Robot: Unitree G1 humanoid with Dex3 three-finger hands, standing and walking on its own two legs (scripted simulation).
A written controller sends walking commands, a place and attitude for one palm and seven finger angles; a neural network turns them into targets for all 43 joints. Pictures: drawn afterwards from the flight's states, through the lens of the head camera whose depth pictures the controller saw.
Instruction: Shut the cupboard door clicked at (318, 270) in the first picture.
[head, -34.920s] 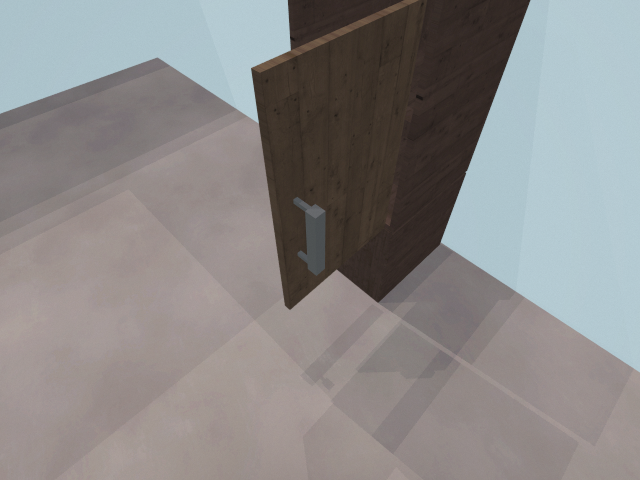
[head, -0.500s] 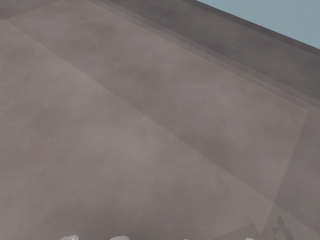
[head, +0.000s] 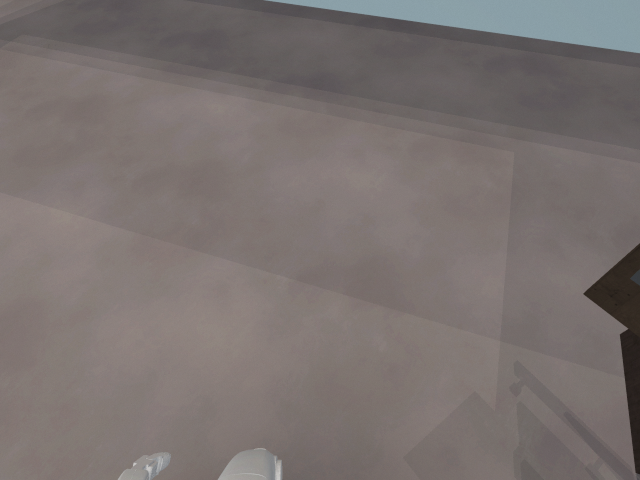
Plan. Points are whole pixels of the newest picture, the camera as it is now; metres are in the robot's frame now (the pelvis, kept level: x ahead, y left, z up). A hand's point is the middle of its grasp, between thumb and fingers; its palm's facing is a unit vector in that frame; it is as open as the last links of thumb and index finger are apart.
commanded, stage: turn to face it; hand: left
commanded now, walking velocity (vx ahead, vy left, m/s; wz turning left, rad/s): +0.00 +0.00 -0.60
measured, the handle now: out of the picture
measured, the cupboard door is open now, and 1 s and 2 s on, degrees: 56 56 56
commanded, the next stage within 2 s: take the last steps up to it in 1.42 s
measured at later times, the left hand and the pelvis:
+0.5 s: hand (189, 439) +0.19 +0.21 -0.16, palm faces -0.28 -0.94 -0.21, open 7.4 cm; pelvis +0.03 +0.03 +0.01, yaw -18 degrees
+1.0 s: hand (240, 398) +0.25 +0.15 -0.18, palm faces -0.55 -0.81 -0.20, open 7.4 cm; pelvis +0.06 +0.02 -0.01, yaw -36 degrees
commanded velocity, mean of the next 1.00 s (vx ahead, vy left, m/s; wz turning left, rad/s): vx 0.00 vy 0.00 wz -0.59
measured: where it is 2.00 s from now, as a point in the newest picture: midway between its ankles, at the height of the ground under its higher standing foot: outside the picture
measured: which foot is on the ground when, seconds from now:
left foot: up 0.00-0.18, down 0.20-0.60, up 0.62-0.90, down 0.92-1.00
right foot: down 0.00-0.20, up 0.22-0.58, down 0.60-0.92, up 0.94-1.00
